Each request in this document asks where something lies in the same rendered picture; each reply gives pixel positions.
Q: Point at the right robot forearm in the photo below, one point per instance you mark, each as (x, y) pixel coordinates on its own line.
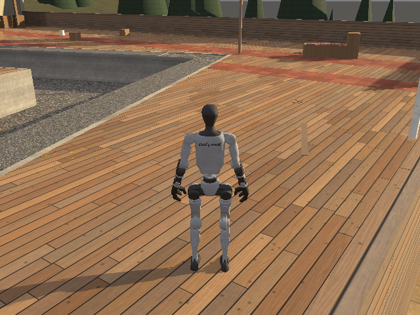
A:
(240, 176)

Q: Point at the left robot forearm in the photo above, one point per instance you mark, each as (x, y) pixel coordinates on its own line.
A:
(178, 176)

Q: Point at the robot left upper arm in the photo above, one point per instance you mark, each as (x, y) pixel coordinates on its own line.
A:
(186, 148)

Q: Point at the robot right upper arm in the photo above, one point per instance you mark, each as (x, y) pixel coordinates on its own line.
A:
(233, 149)

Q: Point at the right robot thigh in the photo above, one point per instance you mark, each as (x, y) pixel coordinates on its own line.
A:
(225, 198)

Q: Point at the robot torso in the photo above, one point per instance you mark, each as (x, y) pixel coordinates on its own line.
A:
(209, 159)

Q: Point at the robot left hand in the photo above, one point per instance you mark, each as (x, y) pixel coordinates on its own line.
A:
(176, 191)

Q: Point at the robot right hand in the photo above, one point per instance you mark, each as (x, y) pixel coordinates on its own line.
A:
(245, 192)

